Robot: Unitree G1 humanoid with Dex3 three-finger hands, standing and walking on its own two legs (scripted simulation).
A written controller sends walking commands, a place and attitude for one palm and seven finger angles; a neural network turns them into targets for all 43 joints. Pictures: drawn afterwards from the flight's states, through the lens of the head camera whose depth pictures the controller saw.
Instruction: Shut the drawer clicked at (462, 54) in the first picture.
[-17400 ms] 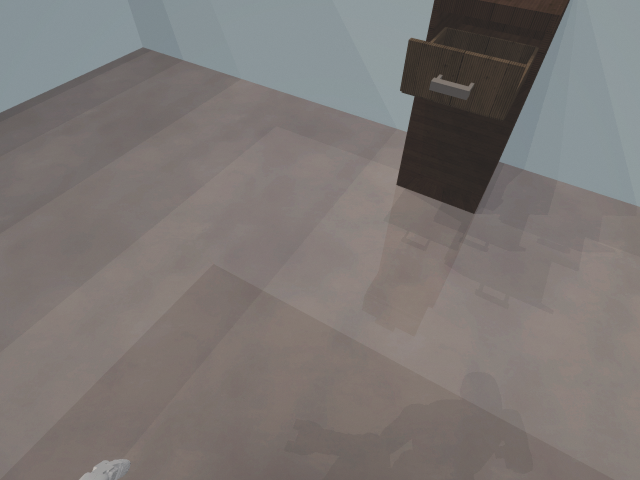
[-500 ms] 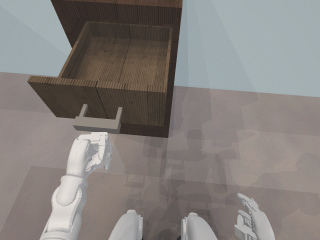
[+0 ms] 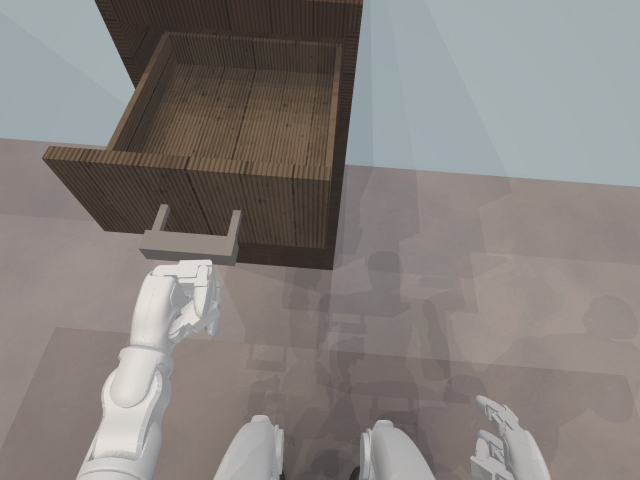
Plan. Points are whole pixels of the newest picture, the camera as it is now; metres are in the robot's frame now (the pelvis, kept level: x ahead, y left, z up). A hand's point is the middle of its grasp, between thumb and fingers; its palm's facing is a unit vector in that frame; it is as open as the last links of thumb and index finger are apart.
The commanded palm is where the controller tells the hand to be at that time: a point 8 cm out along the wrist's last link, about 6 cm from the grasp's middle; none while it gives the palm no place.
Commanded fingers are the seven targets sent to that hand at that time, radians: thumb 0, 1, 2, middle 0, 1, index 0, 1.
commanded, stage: push the drawer shut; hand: left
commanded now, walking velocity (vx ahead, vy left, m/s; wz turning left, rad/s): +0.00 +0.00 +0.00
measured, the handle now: (195, 231) +0.41 +0.18 +0.03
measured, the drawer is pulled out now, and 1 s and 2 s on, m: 0.27 0.18 0.07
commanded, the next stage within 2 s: none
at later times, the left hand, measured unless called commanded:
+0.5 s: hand (215, 281) +0.35 +0.14 +0.02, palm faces -0.10 -0.99 -0.04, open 3.0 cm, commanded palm +0.35 +0.19 +0.03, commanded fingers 0.00 0.90 0.90 -1.40 -1.60 -1.40 -1.60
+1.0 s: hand (229, 231) +0.42 +0.13 +0.02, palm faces -0.07 -1.00 -0.05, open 3.2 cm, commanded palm +0.41 +0.18 +0.03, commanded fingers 0.00 0.90 0.90 -1.40 -1.60 -1.40 -1.60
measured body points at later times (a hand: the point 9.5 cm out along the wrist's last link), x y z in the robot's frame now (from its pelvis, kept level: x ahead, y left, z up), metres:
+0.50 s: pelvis -0.01 +0.00 +0.00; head +0.10 +0.01 +0.43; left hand +0.35 +0.20 +0.03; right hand +0.14 -0.24 -0.11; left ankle +0.02 +0.11 -0.63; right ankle +0.02 -0.11 -0.63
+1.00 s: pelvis -0.02 +0.01 -0.01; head +0.11 +0.01 +0.43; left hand +0.42 +0.19 +0.03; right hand +0.07 -0.26 -0.13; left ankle +0.02 +0.11 -0.63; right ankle +0.02 -0.11 -0.63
